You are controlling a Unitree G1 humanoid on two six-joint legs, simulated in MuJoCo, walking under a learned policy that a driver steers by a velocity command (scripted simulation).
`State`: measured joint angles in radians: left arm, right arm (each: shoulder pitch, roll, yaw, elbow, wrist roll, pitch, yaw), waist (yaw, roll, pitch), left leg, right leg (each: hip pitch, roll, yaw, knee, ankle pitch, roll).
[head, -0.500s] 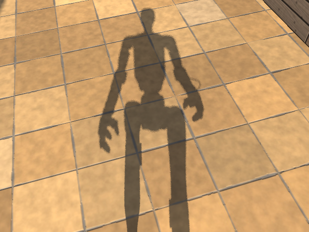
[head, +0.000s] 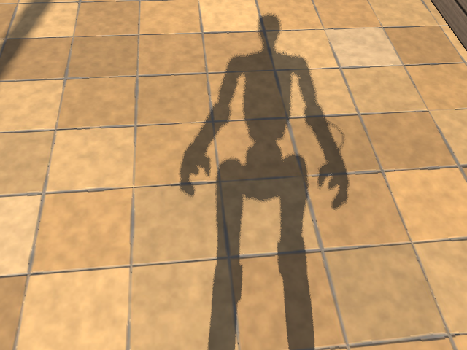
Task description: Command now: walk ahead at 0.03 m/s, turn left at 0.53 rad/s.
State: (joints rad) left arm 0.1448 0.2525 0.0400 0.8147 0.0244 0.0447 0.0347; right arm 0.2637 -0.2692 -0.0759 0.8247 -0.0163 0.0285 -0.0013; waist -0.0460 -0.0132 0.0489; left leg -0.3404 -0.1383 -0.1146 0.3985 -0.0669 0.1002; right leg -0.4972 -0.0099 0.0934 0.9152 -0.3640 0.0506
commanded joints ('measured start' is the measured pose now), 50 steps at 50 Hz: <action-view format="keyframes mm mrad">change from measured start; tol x16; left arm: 1 5 83 17 -69 -8 -15 8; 9 179 132 20 -62 -23 -55 32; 11 20 270 42 -134 11 -49 32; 50 138 71 -19 213 -13 -40 -10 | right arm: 1 30 -161 -43 -59 -5 1 -4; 50 -40 -72 72 194 10 -39 -34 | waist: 1 -1 138 -96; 8 75 152 -105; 11 28 -199 -22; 27 63 -174 -81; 32 80 115 -95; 50 60 22 7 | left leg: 1 136 258 -360 -160 -257 106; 7 94 234 -438 -120 -115 71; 9 -36 146 -384 -62 -288 -22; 12 -182 8 -45 541 -453 -107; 16 -164 1 -15 758 -344 -127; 26 58 65 101 202 -385 -132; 29 280 121 62 -150 -39 -92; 31 394 342 -145 -64 336 -15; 34 224 260 -75 -65 107 -26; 50 155 220 -58 -133 -68 -34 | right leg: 1 -18 30 -18 -57 -20 -5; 8 304 94 -30 -490 21 -77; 11 328 -366 461 -778 29 -241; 17 356 -177 83 -596 668 -240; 27 441 -178 89 -506 767 -238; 32 325 -44 -26 -558 142 -91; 50 396 -69 -3 -597 266 -77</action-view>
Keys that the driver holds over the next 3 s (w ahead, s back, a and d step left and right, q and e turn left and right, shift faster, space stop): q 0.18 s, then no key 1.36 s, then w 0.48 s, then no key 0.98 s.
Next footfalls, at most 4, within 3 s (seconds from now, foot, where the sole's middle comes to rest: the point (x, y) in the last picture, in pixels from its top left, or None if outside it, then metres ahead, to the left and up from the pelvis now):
0.18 right None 0.06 -0.13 -0.78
0.60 left None -0.01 0.06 -0.78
2.24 left None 0.37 0.07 -0.78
2.60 right None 0.37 -0.12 -0.78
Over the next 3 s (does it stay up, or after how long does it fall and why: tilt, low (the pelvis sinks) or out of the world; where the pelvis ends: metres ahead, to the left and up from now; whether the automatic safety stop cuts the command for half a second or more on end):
stays up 0.34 -0.02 0.01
